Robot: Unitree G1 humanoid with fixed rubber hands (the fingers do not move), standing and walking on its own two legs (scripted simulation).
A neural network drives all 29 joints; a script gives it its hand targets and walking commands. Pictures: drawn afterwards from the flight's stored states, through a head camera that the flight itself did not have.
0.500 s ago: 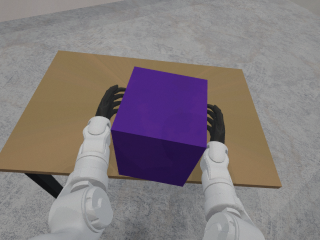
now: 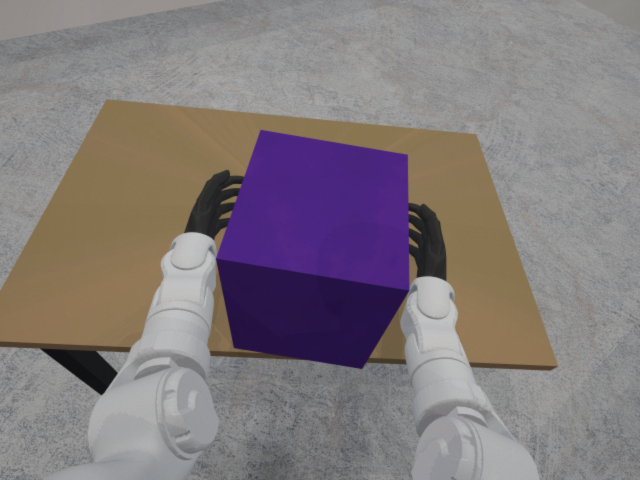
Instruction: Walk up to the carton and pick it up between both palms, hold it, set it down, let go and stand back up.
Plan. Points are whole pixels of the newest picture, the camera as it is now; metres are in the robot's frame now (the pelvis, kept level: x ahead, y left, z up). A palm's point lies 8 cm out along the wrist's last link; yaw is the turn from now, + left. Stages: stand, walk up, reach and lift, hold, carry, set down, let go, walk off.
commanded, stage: set down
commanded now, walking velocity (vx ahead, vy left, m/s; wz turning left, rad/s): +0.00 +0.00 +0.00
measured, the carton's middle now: (315, 257) +0.42 +0.03 +0.00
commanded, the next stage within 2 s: none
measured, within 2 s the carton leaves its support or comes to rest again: neither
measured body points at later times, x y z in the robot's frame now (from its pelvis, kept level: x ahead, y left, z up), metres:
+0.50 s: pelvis +0.00 +0.01 -0.02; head +0.07 +0.04 +0.42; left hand +0.45 +0.23 +0.04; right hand +0.44 -0.15 +0.03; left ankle +0.01 +0.10 -0.75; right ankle -0.02 -0.12 -0.75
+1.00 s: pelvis -0.03 -0.01 -0.02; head +0.00 +0.02 +0.43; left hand +0.44 +0.22 +0.14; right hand +0.43 -0.16 +0.13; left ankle +0.01 +0.10 -0.75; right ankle -0.02 -0.12 -0.75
